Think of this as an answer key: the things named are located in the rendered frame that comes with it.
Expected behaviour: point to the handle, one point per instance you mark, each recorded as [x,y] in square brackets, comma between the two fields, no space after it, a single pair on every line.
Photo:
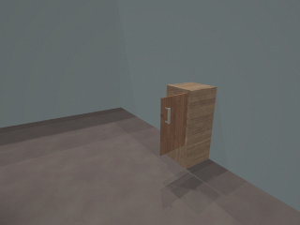
[168,116]

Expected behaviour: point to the cupboard door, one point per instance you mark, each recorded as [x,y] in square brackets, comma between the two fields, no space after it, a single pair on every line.
[173,135]

